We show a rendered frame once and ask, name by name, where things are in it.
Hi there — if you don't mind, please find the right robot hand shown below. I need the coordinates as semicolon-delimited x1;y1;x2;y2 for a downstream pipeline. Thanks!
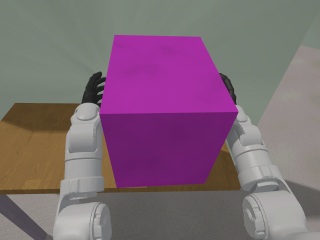
219;73;237;105

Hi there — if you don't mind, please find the left robot forearm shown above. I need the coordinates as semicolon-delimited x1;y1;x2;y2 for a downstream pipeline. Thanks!
53;102;105;240

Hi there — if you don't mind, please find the table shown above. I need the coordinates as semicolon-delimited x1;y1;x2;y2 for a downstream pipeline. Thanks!
0;103;241;240

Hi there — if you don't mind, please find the left robot hand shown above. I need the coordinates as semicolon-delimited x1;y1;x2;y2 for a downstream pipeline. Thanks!
81;71;106;108

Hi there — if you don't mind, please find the robot right upper arm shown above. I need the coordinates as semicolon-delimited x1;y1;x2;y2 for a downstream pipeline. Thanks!
242;190;320;240

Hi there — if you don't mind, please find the carton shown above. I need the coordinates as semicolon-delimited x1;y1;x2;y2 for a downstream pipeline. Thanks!
99;35;239;188

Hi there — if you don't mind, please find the right robot forearm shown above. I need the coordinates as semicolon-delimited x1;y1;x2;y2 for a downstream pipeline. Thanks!
226;104;307;228

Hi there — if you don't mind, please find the robot left upper arm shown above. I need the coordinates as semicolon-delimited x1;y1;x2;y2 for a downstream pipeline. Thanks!
54;202;112;240

